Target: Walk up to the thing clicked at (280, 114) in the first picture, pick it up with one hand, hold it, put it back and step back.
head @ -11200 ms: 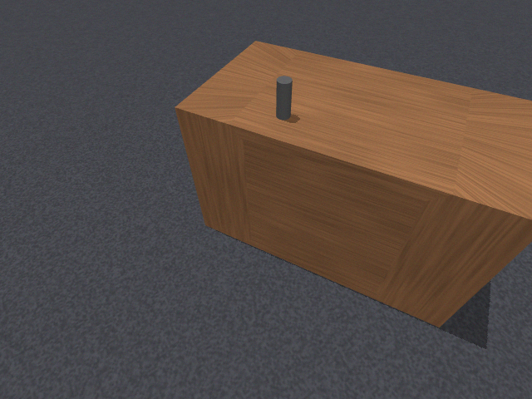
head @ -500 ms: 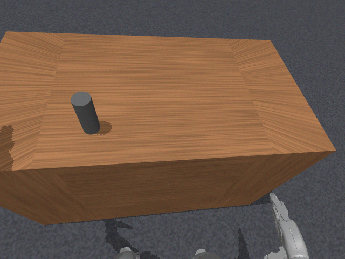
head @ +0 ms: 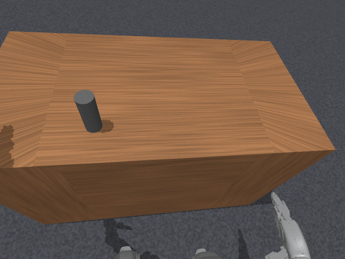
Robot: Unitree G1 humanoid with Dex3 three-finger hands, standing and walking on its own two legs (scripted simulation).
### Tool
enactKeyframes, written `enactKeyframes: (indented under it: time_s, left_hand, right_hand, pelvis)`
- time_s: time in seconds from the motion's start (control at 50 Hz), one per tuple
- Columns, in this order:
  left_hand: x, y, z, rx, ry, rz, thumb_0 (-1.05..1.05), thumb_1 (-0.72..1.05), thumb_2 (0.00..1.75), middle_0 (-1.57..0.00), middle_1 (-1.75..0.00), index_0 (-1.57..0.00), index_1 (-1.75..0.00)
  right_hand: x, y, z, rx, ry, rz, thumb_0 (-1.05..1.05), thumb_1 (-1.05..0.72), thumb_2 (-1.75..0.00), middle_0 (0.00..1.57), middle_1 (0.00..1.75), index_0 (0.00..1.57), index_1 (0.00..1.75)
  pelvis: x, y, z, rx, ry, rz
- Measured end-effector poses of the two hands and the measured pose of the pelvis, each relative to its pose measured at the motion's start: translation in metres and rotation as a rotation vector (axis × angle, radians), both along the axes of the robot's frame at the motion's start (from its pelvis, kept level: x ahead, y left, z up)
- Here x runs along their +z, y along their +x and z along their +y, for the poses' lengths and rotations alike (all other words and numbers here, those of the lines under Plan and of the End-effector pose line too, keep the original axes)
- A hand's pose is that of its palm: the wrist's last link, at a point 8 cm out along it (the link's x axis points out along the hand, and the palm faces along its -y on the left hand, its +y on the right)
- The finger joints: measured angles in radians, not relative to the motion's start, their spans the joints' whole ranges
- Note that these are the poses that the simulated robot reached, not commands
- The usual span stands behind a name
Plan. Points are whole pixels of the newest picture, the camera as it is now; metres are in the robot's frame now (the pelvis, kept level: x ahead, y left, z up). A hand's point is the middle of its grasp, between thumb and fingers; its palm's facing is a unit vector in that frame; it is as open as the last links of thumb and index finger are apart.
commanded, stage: approach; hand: left
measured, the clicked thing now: (89, 112) +0.49 +0.20 +0.00
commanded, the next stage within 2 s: close in in 0.36 s
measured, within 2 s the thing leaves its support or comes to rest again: neither
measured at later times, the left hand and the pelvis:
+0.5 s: hand (50, 122) +0.46 +0.28 +0.01, palm faces +0.08 -0.99 +0.09, open 17.5 cm; pelvis -0.01 +0.00 -0.02, yaw -1 degrees
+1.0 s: hand (79, 122) +0.46 +0.22 +0.00, palm faces +0.14 -0.99 +0.03, open 17.2 cm; pelvis -0.01 -0.01 -0.04, yaw -1 degrees
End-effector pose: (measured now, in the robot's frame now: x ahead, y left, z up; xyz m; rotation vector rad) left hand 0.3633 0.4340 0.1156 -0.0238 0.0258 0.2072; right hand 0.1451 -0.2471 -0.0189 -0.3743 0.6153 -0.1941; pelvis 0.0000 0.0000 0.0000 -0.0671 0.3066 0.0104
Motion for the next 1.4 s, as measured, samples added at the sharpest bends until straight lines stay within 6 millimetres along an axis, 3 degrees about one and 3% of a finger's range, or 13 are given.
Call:
enactKeyframes:
  time_s: [0.16,0.26,0.4,0.5,0.56,0.7,0.82,0.98,1.16,1.28,1.4]
  left_hand:
    - [-0.009,0.007,0.000,-0.015,0.012,0.018,-0.01,-0.56,0.07,-0.06,-0.05,-0.05,-0.06]
    - [-0.027,0.020,-0.013,-0.042,-0.010,0.044,-0.01,-0.56,0.07,-0.06,-0.06,-0.04,-0.07]
    - [-0.076,0.048,-0.058,-0.108,-0.052,0.087,-0.01,-0.56,0.08,-0.05,-0.05,-0.03,-0.07]
    - [-0.112,0.070,-0.100,-0.134,-0.080,0.081,-0.01,-0.55,0.08,-0.05,-0.05,-0.03,-0.06]
    - [-0.124,0.080,-0.120,-0.125,-0.085,0.049,-0.01,-0.54,0.07,-0.05,-0.04,-0.04,-0.06]
    - [-0.117,0.089,-0.142,-0.074,-0.030,0.021,-0.02,-0.50,0.06,-0.05,-0.04,-0.04,-0.05]
    - [-0.109,0.081,-0.152,-0.063,-0.009,0.038,-0.01,-0.49,0.05,-0.05,-0.04,-0.05,-0.04]
    - [-0.118,0.072,-0.164,-0.060,-0.015,0.039,-0.01,-0.47,0.04,-0.05,-0.03,-0.05,-0.03]
    - [-0.121,0.087,-0.185,-0.087,-0.014,0.012,-0.01,-0.48,0.04,-0.06,-0.02,-0.05,-0.01]
    - [-0.122,0.094,-0.194,-0.083,0.003,0.022,-0.01,-0.54,0.04,-0.08,-0.01,-0.07,-0.01]
    - [-0.122,0.092,-0.197,-0.075,0.008,0.033,-0.01,-0.55,0.05,-0.15,-0.05,-0.13,-0.06]
  right_hand:
    - [-0.004,-0.008,-0.003,-0.008,-0.015,0.030,-0.01,0.53,-0.05,0.05,0.05,0.05,0.05]
    - [-0.013,-0.005,0.007,0.018,0.005,0.046,-0.01,0.55,-0.05,0.05,0.05,0.05,0.05]
    - [-0.014,0.002,0.011,0.038,0.001,0.020,-0.01,0.56,-0.05,0.06,0.05,0.06,0.05]
    - [-0.008,-0.006,-0.002,0.020,-0.046,0.032,-0.01,0.56,-0.05,0.06,0.05,0.06,0.05]
    - [-0.004,-0.013,-0.009,0.004,-0.075,0.048,-0.01,0.55,-0.05,0.06,0.05,0.06,0.05]
    - [-0.006,-0.023,-0.024,-0.048,-0.087,0.077,-0.01,0.54,-0.05,0.06,0.05,0.06,0.05]
    - [-0.018,-0.014,-0.017,-0.039,-0.009,0.054,-0.01,0.53,-0.05,0.05,0.05,0.05,0.05]
    - [-0.016,-0.010,-0.013,0.005,0.011,0.036,-0.01,0.54,-0.05,0.06,0.05,0.06,0.05]
    - [-0.002,-0.022,-0.023,-0.018,-0.060,0.044,-0.01,0.54,-0.05,0.06,0.05,0.06,0.05]
    - [-0.012,-0.029,-0.024,-0.060,-0.043,0.078,-0.01,0.53,-0.05,0.05,0.05,0.06,0.05]
    - [-0.019,-0.023,-0.016,-0.066,0.003,0.075,-0.01,0.53,-0.05,0.06,0.05,0.06,0.05]
  pelvis:
    - [-0.003,-0.004,0.000,0.002,-0.004,0.015]
    - [-0.007,-0.005,0.000,0.002,-0.009,0.037]
    - [-0.016,-0.006,0.001,-0.006,-0.009,0.075]
    - [-0.024,-0.007,-0.001,-0.018,-0.008,0.098]
    - [-0.027,-0.008,-0.002,-0.023,-0.009,0.108]
    - [-0.031,-0.006,-0.005,-0.030,-0.010,0.116]
    - [-0.032,-0.006,-0.008,-0.032,0.000,0.109]
    - [-0.035,-0.011,-0.013,-0.025,0.014,0.104]
    - [-0.037,-0.016,-0.012,-0.023,0.005,0.102]
    - [-0.039,-0.016,-0.008,-0.029,0.000,0.112]
    - [-0.039,-0.012,-0.005,-0.036,0.004,0.113]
